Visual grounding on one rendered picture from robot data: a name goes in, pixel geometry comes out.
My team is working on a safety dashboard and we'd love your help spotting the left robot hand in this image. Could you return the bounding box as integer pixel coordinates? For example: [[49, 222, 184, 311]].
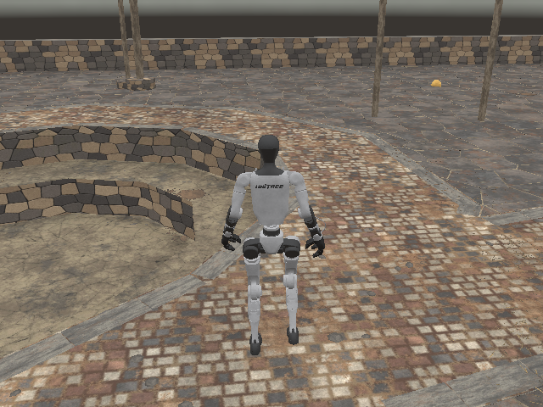
[[221, 234, 241, 251]]

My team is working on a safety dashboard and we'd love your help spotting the right robot forearm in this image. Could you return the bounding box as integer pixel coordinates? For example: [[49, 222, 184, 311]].
[[304, 205, 322, 241]]

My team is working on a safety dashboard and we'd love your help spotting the left robot forearm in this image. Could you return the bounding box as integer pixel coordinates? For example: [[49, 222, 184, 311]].
[[223, 205, 238, 237]]

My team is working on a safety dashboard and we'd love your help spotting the left robot upper arm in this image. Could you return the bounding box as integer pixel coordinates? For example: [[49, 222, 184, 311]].
[[229, 172, 252, 219]]

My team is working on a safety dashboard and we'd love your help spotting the left robot foot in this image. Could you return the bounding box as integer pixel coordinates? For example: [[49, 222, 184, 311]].
[[249, 333, 262, 355]]

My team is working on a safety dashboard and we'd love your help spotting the robot left shin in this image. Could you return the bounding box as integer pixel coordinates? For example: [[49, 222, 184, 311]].
[[248, 285, 260, 343]]

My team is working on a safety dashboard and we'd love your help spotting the right robot hand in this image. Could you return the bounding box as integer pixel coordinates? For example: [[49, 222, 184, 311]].
[[305, 237, 325, 258]]

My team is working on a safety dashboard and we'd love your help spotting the right robot upper arm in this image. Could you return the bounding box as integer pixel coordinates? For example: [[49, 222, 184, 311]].
[[287, 170, 311, 219]]

